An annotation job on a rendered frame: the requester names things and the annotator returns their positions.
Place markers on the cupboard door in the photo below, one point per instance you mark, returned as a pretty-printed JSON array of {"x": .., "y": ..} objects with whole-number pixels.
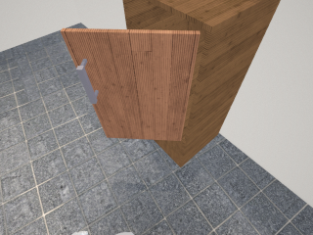
[{"x": 143, "y": 76}]

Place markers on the handle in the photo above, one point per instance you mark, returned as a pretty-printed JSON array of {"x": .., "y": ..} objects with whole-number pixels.
[{"x": 86, "y": 82}]

